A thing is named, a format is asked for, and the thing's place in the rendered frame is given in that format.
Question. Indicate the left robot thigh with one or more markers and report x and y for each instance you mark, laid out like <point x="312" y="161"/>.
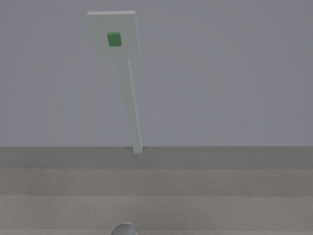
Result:
<point x="125" y="229"/>

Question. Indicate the panel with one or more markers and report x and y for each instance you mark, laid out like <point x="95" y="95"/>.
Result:
<point x="124" y="22"/>

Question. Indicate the button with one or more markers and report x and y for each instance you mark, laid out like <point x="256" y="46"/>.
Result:
<point x="114" y="39"/>

